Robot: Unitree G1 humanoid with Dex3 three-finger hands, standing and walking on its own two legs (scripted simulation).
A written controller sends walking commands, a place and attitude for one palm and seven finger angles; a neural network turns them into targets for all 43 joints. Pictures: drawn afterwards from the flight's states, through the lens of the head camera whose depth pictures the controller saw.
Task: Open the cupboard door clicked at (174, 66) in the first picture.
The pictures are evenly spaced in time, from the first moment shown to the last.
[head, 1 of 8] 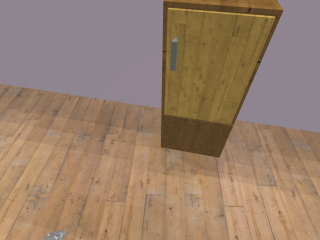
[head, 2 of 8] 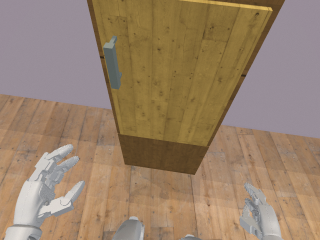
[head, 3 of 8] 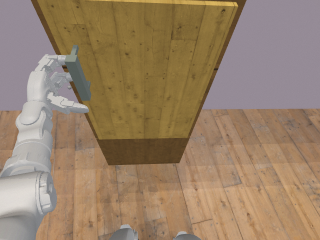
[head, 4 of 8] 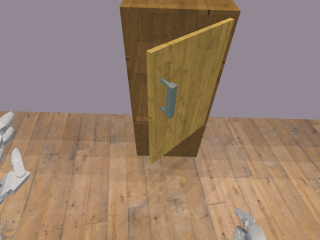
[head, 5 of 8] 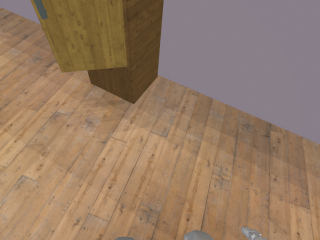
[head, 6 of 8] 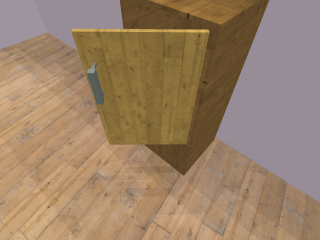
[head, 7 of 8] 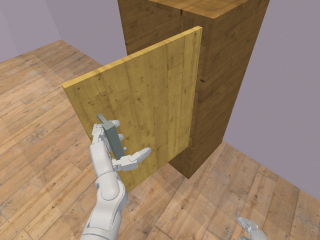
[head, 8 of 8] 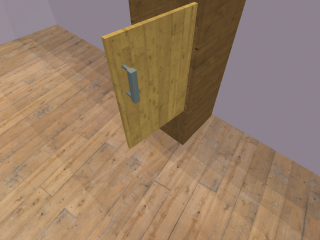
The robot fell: no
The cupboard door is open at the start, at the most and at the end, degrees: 0 87 84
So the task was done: yes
